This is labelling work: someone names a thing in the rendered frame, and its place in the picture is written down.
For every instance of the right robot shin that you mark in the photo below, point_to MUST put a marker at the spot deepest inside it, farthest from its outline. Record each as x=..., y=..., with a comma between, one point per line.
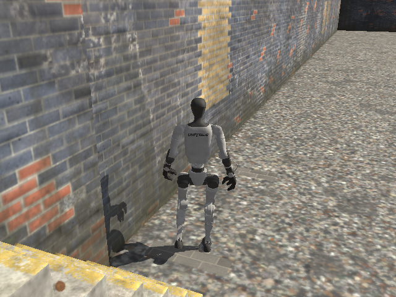
x=208, y=225

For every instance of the robot left hand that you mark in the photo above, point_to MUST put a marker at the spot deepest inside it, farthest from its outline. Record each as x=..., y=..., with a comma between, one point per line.
x=171, y=171

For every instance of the left robot forearm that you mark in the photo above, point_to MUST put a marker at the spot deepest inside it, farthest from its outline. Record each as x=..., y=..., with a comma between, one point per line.
x=168, y=162

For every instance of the robot right foot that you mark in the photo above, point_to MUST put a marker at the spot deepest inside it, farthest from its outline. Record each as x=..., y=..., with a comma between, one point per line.
x=206, y=246

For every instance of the robot right hand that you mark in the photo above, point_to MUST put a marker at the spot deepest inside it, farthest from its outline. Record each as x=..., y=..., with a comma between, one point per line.
x=231, y=181

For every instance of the robot left upper arm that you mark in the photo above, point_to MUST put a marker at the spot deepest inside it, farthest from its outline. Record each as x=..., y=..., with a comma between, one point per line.
x=179, y=129

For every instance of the right robot forearm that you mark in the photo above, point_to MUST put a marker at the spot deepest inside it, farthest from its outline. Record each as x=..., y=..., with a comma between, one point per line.
x=228, y=166

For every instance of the robot right upper arm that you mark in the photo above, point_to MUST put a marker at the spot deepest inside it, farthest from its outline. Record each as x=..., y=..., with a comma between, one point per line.
x=217, y=130

